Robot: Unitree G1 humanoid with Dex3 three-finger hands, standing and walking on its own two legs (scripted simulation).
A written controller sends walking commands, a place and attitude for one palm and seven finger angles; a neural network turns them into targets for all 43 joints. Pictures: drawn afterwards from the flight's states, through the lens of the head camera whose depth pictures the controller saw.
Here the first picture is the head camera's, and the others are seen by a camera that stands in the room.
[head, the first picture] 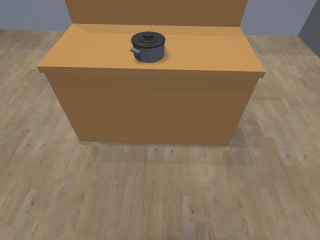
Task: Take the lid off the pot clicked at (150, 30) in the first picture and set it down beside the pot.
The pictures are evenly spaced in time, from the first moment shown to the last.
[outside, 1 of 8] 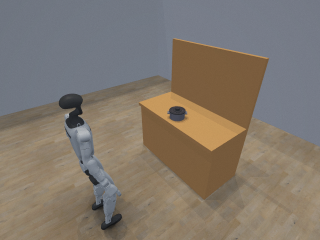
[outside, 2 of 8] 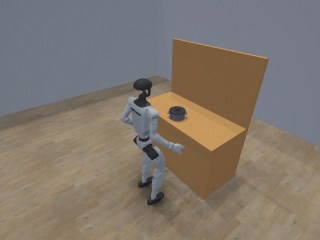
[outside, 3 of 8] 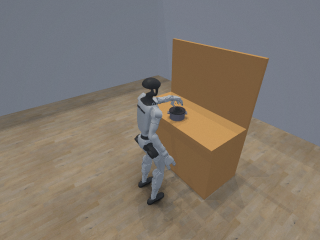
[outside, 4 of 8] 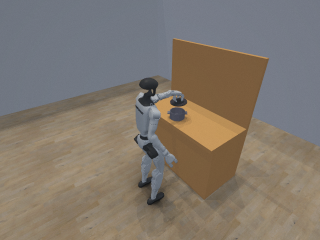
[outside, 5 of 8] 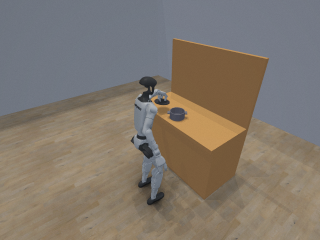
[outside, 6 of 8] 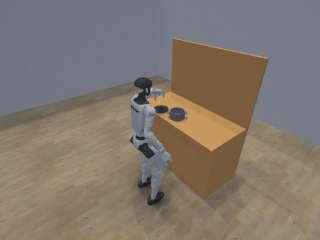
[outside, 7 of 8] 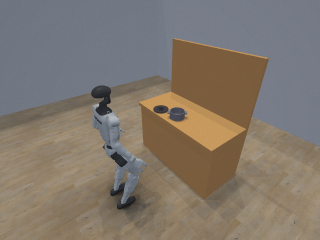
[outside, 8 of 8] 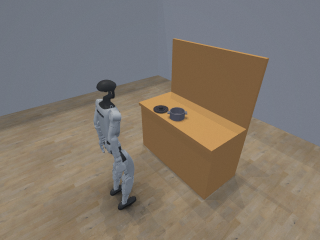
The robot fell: no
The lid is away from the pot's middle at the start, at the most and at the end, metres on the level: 0.00 0.24 0.24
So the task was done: yes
